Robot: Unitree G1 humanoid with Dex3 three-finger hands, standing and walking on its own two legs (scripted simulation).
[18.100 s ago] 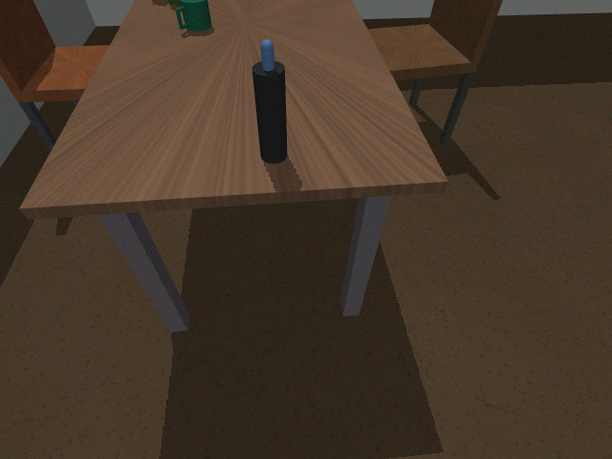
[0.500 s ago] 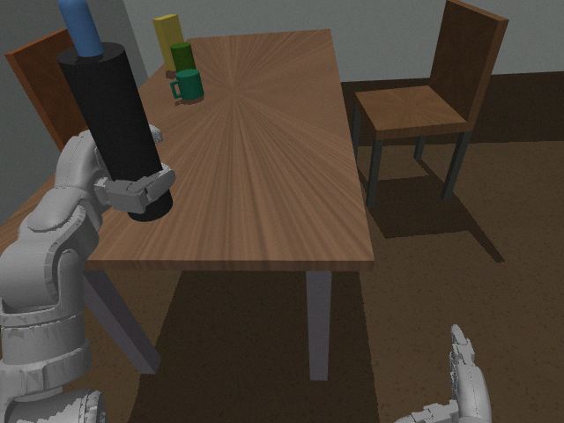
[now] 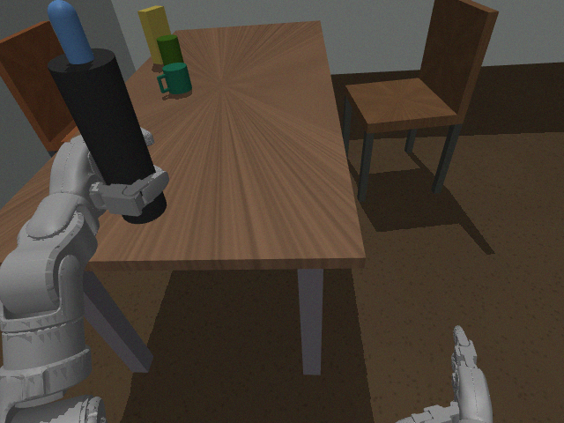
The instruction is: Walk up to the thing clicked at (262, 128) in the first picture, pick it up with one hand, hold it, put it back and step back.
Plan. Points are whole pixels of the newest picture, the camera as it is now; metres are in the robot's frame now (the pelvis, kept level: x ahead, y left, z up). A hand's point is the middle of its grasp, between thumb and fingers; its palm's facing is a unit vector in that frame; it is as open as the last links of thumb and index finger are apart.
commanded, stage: hold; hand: left
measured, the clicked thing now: (111, 128) +0.32 +0.18 +0.32
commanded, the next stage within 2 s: crouch in 0.40 s
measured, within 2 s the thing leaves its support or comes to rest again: neither
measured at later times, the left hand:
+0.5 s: hand (137, 154) +0.34 +0.17 +0.27, palm faces +0.07 -1.00 -0.03, open 8.4 cm
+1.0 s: hand (160, 185) +0.39 +0.18 +0.19, palm faces +0.12 -0.99 -0.01, open 8.4 cm
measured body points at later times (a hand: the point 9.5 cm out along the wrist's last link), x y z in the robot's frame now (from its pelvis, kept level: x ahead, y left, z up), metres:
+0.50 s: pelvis +0.00 +0.01 +0.00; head -0.05 -0.02 +0.45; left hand +0.33 +0.23 +0.27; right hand +0.17 -0.25 -0.06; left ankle +0.03 +0.12 -0.73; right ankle +0.03 -0.12 -0.73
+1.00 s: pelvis -0.01 +0.00 +0.00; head -0.04 -0.01 +0.45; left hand +0.37 +0.23 +0.19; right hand +0.16 -0.25 -0.05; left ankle +0.03 +0.12 -0.73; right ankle +0.03 -0.12 -0.73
